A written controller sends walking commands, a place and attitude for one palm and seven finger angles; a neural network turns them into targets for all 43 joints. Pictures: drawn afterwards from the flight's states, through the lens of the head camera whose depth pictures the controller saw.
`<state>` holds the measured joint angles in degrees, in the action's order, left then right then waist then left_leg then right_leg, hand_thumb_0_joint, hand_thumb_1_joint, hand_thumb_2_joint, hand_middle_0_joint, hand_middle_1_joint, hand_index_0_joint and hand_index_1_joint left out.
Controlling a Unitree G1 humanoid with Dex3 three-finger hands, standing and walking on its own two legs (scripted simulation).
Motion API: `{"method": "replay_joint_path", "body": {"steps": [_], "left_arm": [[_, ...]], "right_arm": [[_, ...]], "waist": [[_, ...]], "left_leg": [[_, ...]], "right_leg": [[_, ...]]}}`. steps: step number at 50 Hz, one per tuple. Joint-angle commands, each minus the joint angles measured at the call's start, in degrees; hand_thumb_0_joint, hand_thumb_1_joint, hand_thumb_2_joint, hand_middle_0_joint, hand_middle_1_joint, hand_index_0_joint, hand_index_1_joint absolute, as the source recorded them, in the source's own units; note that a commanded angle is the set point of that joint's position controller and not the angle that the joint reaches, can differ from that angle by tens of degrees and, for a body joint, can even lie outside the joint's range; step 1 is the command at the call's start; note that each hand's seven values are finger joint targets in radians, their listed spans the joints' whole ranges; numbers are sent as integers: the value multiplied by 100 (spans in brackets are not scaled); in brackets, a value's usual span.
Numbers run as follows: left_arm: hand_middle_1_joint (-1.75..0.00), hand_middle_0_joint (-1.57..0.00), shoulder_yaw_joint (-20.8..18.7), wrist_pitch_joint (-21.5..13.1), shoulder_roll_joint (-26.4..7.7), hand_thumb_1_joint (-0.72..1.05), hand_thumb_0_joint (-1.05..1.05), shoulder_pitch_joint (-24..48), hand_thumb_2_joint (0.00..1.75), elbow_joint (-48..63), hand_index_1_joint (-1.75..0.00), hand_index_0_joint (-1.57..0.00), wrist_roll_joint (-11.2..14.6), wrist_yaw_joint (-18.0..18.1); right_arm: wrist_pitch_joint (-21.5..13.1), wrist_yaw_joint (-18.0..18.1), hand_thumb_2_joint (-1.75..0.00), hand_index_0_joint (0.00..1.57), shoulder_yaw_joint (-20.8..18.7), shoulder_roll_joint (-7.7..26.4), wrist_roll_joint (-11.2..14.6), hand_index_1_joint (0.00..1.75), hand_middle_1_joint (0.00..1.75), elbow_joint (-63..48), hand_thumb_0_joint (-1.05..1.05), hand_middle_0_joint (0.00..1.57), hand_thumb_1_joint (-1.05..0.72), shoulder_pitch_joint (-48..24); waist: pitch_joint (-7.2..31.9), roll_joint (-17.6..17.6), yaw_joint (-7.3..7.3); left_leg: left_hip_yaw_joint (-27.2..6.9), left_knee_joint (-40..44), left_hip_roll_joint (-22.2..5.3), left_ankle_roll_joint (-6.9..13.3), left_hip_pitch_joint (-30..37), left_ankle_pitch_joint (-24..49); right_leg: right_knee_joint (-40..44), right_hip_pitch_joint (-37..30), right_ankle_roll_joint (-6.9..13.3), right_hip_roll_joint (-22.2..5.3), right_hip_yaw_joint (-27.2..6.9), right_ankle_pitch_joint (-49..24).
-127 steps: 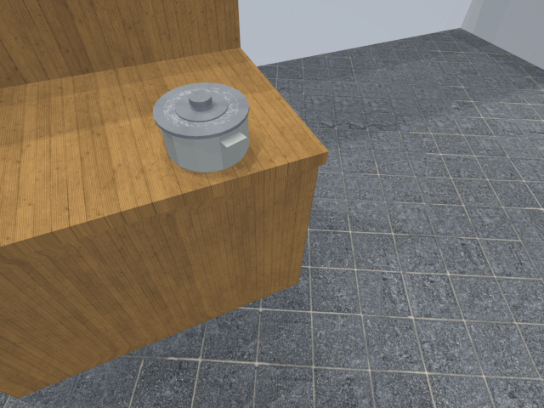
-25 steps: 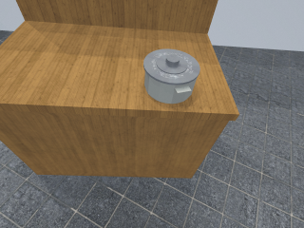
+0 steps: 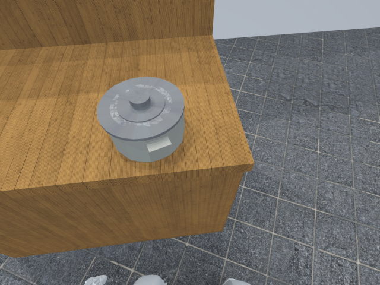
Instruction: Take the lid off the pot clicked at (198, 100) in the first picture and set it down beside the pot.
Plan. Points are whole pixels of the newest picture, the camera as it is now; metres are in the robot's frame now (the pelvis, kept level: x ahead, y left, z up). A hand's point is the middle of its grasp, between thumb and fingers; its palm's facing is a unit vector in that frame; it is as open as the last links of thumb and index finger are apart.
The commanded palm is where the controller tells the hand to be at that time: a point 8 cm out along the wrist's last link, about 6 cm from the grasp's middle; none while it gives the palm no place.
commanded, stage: come to a stop and stand still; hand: left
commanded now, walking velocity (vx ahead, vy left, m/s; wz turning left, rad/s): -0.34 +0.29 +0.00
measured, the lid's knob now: (139, 98) +0.49 +0.14 +0.10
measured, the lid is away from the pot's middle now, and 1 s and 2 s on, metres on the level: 0.00 0.00 0.00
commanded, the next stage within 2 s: look again from close up in 0.94 s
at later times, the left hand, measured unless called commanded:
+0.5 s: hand out of the picture +0.04 +0.27 -0.18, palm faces +0.10 -0.96 -0.27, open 7.4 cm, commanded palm none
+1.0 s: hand out of the picture -0.02 +0.23 -0.17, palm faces +0.02 -0.98 -0.18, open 7.4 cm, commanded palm none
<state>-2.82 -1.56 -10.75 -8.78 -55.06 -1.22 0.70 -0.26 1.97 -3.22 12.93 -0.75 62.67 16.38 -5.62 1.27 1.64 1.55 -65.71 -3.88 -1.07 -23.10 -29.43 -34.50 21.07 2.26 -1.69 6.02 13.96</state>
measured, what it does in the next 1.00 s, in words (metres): steps on the spot: left foot, then right foot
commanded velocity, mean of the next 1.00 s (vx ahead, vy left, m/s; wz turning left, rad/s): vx -0.06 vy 0.03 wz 0.00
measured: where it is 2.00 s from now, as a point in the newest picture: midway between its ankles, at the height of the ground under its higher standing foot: outside the picture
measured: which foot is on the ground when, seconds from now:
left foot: up 0.00-0.40, down 0.42-1.00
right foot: down 0.00-0.42, up 0.44-0.72, down 0.74-1.00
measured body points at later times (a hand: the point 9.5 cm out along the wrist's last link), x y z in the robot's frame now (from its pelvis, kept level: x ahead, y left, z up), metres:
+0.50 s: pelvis +0.01 +0.05 +0.00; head +0.04 +0.08 +0.45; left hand +0.04 +0.32 -0.16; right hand +0.14 -0.18 -0.13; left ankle +0.04 +0.17 -0.73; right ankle +0.02 -0.08 -0.69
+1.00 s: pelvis -0.01 +0.06 +0.01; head -0.02 +0.06 +0.46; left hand -0.02 +0.28 -0.15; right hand -0.03 -0.18 -0.14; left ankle +0.03 +0.18 -0.73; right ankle -0.07 -0.04 -0.73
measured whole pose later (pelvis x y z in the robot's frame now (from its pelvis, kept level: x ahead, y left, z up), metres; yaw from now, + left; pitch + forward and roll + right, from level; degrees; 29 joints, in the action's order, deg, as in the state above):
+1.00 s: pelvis -0.01 +0.06 +0.01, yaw -1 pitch -2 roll +0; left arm 0.0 0.5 -8.7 -17.9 -63.0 -0.6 2.0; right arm 1.5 1.2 -0.7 10.0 -0.4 65.0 17.0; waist -0.3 -1.2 0.5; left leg 0.7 -25.1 -0.1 -0.2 -13.9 -9.4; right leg -25.7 5.2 1.5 0.7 1.2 18.7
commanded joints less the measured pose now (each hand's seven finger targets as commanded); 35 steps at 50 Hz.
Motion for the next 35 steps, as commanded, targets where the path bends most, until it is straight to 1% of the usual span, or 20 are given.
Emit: {"method": "replay_joint_path", "body": {"steps": [1,4,7,8,11,13,16,18,19,20,21,22,23,24,26,28,30,33,34,35], "left_arm": [[-30,-20,-159,9,-899,90,0,-558,90,237,-30,-20,-44,209],[-30,-20,-224,83,-1028,90,0,-813,90,156,-30,-20,-6,257],[-30,-20,-285,100,-1080,90,0,-902,90,154,-30,-20,-19,318],[-30,-20,-292,108,-1123,90,0,-876,90,164,-30,-20,-20,332],[-30,-20,-299,127,-1165,90,0,-697,90,306,-30,-20,-61,346],[-30,-20,-295,166,-1210,90,0,-587,90,391,-30,-20,-95,318],[-30,-20,-304,218,-1261,90,0,-473,90,499,-30,-20,-117,235],[-30,-20,-289,256,-1275,90,0,-488,90,472,-30,-20,-67,201],[-30,-20,-258,278,-1134,90,0,-587,90,470,-30,-20,-40,191],[-30,-20,-208,312,-878,90,0,-758,90,492,-30,-20,-7,175],[-30,-20,-147,332,-609,90,0,-844,90,510,-30,-20,29,191],[-30,-20,-132,371,-660,90,0,-688,90,467,-30,-20,27,236],[-30,-20,-130,397,-574,90,0,-724,90,466,-30,-20,53,228],[-30,-20,-152,414,-622,90,0,-749,90,320,-30,-20,21,209],[-30,-20,-175,401,-691,90,0,-929,90,145,-30,-20,4,154],[-30,-20,-130,373,-656,90,0,-986,90,55,-30,-20,10,109],[-30,-20,-75,371,-613,90,0,-944,90,40,-30,-20,17,106],[-30,-20,-1,301,-508,90,0,-1020,90,-62,-30,-20,38,120],[-30,-20,17,270,-492,90,0,-1235,90,-168,-30,-20,42,133],[-30,-20,38,221,-524,90,0,-1373,90,-268,-30,-20,25,155]], "right_arm": [[55,-3,-90,20,53,-109,82,30,30,-294,0,20,-90,338],[205,-36,-90,20,-14,47,48,30,30,-525,0,20,-90,-49],[339,-72,-90,20,-124,186,-7,30,30,-809,0,20,-90,-453],[365,-84,-90,20,-150,214,2,30,30,-852,0,20,-90,-507],[428,-132,-90,20,-183,191,5,30,30,-1057,0,20,-90,-750],[396,-150,-90,20,-176,137,38,30,30,-1123,0,20,-90,-809],[262,-160,-90,20,-163,94,79,30,30,-1139,0,20,-90,-718],[170,-165,-90,20,-141,118,72,30,30,-1032,0,20,-90,-439],[128,-152,-90,20,-151,307,62,30,30,-1001,0,20,-90,-352],[73,-151,-90,20,-215,687,18,30,30,-1047,0,20,-90,-357],[76,-147,-90,20,-270,1081,-21,30,30,-1174,0,20,-90,-411],[148,-127,-90,20,-225,1025,-61,30,30,-1207,0,20,-90,-470],[112,-80,-90,20,-184,933,-72,30,30,-1263,0,20,-90,-655],[104,-48,-90,20,-130,792,-73,30,30,-1237,0,20,-90,-912],[117,-42,-90,20,-16,575,-60,30,30,-1278,0,20,-90,-1226],[92,-53,-90,20,1,574,-35,30,30,-1227,0,20,-90,-1117],[104,-48,-90,20,0,597,-28,30,30,-1092,0,20,-90,-888],[89,-55,-90,20,0,551,-25,30,30,-865,0,20,-90,-454],[87,-63,-90,20,1,561,-2,30,30,-806,0,20,-90,-421],[86,-77,-90,20,25,458,38,30,30,-741,0,20,-90,-405]], "waist": [[894,-481,-147],[830,-559,-335],[681,-583,-382],[794,-453,-375],[610,-645,-295],[663,-873,-276],[809,-1181,-237],[1036,-1309,-134],[1088,-951,-108],[1161,178,-130],[1050,1434,-119],[895,967,-21],[783,856,-183],[800,1164,-261],[720,1019,-428],[749,716,-388],[665,758,-294],[702,540,-196],[772,350,-293],[709,32,-333]], "left_leg": [[-83,1012,74,-116,-31,320],[-151,983,244,-182,-403,442],[-444,463,287,-214,-864,350],[-501,351,282,-216,-844,373],[-580,342,292,-219,-766,363],[-425,795,315,-215,-407,386],[-135,2208,465,-169,284,711],[173,3478,571,-164,1210,1840],[43,4004,353,-111,1713,2358],[-826,4261,-505,182,2117,3553],[-2038,4541,-1605,859,1790,5072],[-1747,4622,-1636,1249,1009,4869],[-1752,4768,-1565,1361,764,4567],[-1588,4758,-1311,1285,702,3999],[-1148,4829,-878,1094,691,3122],[-1108,4984,-765,1040,753,2518],[-1307,5171,-824,1065,917,1877],[-1510,5101,-899,1051,1136,1839],[-1417,4938,-799,911,988,1613],[-1156,4636,-507,653,776,1400]], "right_leg": [[1085,-883,1009,-1673,-1166,-4479],[1112,-1219,1217,-1966,-1465,-4707],[1084,-1373,1336,-2208,-1661,-4886],[1054,-1373,1353,-2242,-1648,-4809],[1052,-1085,1244,-2158,-1540,-4375],[996,-891,1117,-1991,-1371,-4034],[759,-960,812,-1606,-1204,-3491],[456,-754,417,-1266,-953,-2633],[159,-520,195,-1023,-874,-1855],[-422,24,-135,-520,-464,-281],[-1488,514,-397,85,-219,2127],[-2252,130,-298,62,-661,2372],[-2574,148,-297,53,-769,2239],[-2759,205,-310,34,-915,1935],[-2742,155,-318,60,-872,1384],[-2270,-2,-346,67,-701,1333],[-1593,-100,-334,17,-619,1399],[-63,-602,-254,-6,-596,1248],[646,-1043,-247,-8,-583,718],[1457,-1399,-221,-97,-699,152]]}}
